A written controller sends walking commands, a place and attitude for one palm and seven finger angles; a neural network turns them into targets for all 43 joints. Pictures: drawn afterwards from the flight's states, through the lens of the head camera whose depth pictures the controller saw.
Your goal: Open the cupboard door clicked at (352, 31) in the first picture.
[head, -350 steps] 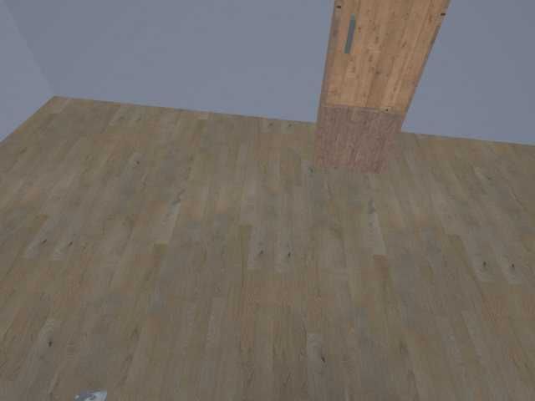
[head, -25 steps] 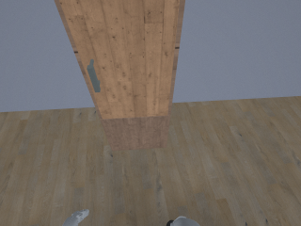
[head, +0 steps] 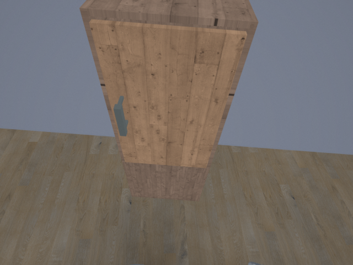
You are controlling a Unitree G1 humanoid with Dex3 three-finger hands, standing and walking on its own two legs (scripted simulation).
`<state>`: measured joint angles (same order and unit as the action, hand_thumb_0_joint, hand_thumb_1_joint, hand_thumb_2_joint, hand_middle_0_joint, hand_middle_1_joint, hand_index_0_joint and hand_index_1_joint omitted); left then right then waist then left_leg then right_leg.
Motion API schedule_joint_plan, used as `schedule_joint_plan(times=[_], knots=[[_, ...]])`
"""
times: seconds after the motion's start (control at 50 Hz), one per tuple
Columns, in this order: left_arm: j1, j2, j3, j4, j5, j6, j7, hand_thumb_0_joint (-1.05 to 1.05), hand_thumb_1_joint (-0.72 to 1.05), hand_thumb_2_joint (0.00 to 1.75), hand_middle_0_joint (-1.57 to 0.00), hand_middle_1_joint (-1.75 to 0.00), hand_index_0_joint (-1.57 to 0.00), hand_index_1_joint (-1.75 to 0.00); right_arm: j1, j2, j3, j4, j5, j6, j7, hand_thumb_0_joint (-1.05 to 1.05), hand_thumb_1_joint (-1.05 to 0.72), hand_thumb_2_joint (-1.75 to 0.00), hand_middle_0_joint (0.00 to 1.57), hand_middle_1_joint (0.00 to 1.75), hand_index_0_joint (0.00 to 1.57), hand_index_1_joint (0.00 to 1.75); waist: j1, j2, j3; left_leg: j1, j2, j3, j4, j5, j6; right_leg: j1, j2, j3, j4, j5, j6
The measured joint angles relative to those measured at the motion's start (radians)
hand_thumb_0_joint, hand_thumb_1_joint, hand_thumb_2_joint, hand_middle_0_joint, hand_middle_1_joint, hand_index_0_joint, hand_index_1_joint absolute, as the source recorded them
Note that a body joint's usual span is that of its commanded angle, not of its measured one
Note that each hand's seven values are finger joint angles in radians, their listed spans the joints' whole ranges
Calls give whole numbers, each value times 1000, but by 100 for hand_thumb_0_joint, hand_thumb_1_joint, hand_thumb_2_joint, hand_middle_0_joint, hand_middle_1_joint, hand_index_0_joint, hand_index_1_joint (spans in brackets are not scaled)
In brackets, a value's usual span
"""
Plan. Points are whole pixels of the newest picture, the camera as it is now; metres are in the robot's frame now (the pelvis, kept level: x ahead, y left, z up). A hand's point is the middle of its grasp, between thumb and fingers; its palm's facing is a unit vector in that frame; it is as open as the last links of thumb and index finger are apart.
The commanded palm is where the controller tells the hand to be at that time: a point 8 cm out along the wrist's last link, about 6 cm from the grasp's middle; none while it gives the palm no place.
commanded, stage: come to a stop and stand still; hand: left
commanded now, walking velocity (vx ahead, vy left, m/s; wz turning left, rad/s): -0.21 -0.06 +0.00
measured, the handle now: (122, 116) +0.51 +0.23 -0.02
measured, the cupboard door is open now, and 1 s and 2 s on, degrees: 0 0 0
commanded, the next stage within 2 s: look again from close up in 1.24 s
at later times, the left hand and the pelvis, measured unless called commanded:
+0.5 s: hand out of the picture -0.01 +0.12 -0.16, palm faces +0.04 -0.97 -0.24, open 7.3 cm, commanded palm none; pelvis -0.05 -0.07 +0.00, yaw +1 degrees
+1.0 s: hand out of the picture -0.10 +0.10 -0.17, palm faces +0.07 -0.98 -0.16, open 7.4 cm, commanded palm none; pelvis -0.08 -0.06 +0.01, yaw +0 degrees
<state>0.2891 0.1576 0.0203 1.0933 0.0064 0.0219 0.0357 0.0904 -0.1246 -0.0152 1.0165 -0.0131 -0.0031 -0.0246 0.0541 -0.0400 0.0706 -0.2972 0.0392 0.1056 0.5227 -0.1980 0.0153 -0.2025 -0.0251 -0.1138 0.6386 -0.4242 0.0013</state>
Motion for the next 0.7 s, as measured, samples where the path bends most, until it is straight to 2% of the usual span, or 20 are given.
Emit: schedule_joint_plan(times=[0.06, 0.12, 0.18, 0.22, 0.24, 0.3, 0.38, 0.42, 0.48, 0.54, 0.6, 0.7], knots=[[-21, -1, 8, -25, 1, 13, -2, 1, 91, 90, -20, -30, -20, -30, -29, 4, -5, -16, -5, 16, -4, 0, -91, -90, 20, 30, 20, 30, -2, 12, 29, -10, 2, 3, -21, 26, 2, -85, 2, 48, 188, -106, 14], [-37, 4, 20, -53, 2, 16, -3, 1, 91, 90, -20, -30, -20, -30, -45, -2, -16, -27, -9, 30, -1, 0, -90, -90, 21, 30, 21, 30, -10, 34, 46, -27, 15, 1, -25, 43, -8, -140, 1, 74, 285, -126, 24], [-47, 14, 28, -75, 4, 13, -3, 1, 90, 90, -20, -30, -20, -30, -38, -17, -29, -29, -11, 37, 5, 0, -90, -90, 21, 30, 21, 30, -20, 54, 44, -48, 27, -5, -13, 52, -25, -126, -13, 72, 205, -86, 25], [-41, 25, 29, -88, 8, 2, -4, 1, 90, 90, -20, -30, -20, -30, -20, -28, -37, -27, -8, 42, 10, 0, -90, -90, 21, 30, 21, 30, -24, 58, 28, -72, 31, -10, 20, 46, -42, -70, -25, 68, 37, 31, 25], [-40, 27, 29, -88, 13, -4, -2, 1, 90, 90, -20, -30, -20, -30, -12, -36, -42, -24, -4, 46, 12, 0, -90, -90, 21, 30, 21, 30, -26, 67, 25, -85, 36, -18, 48, 28, -45, -64, -18, 63, 14, 61, 7], [-35, 18, 19, -85, 21, -2, -7, 1, 90, 90, -20, -30, -20, -30, 26, -61, -55, -8, -2, 71, 17, 1, -91, -90, 21, 30, 21, 30, -38, 86, 5, -114, 12, -74, 189, -177, -34, -56, -8, 45, 14, 57, -36], [-32, 3, 9, -73, 21, -5, -9, 1, 90, 90, -20, -30, -20, -30, 70, -80, -57, 19, -2, 69, 15, 1, -91, -90, 20, 29, 20, 30, -50, 80, -19, -101, -12, -92, 340, -223, -32, -34, 3, 45, -66, 105, -53], [-40, -3, 5, -69, 19, -10, -10, 1, 90, 90, -20, -30, -20, -30, 94, -82, -53, 32, 1, 61, 11, 1, -91, -90, 20, 29, 20, 30, -56, 73, -25, -58, -13, -86, 313, -232, -37, -30, 9, 40, -97, 127, -60], [-56, -3, 3, -63, 16, -20, -5, 1, 91, 90, -20, -30, -20, -30, 124, -77, -42, 57, 3, 53, 4, 1, -91, -90, 20, 29, 20, 30, -55, 63, -32, 30, -9, -77, 181, -218, -42, -34, 24, 29, -123, 149, -68], [-72, 1, 2, -46, 4, -25, -5, 1, 92, 90, -20, -30, -20, -30, 151, -70, -28, 82, 2, 34, -2, 1, -91, -90, 20, 29, 20, 30, -60, 71, -39, 138, 7, -89, -32, -95, -42, -46, 49, 5, -122, 155, -69], [-93, 11, 4, -20, -3, -21, -3, 1, 92, 90, -20, -30, -20, -30, 161, -39, -11, 118, -1, 23, -7, 1, -91, -90, 20, 29, 20, 30, -52, 37, -29, 162, 4, -87, -69, -101, -55, -26, 46, 4, -152, 178, -69], [-83, 17, 1, 12, -5, -14, -8, 1, 93, 90, -20, -30, -20, -30, 187, -7, 6, 137, -5, 20, -6, 1, -91, -90, 20, 29, 20, 30, -47, 30, -39, 182, 7, -83, -108, -70, -53, 6, 53, 8, -218, 226, -65]])
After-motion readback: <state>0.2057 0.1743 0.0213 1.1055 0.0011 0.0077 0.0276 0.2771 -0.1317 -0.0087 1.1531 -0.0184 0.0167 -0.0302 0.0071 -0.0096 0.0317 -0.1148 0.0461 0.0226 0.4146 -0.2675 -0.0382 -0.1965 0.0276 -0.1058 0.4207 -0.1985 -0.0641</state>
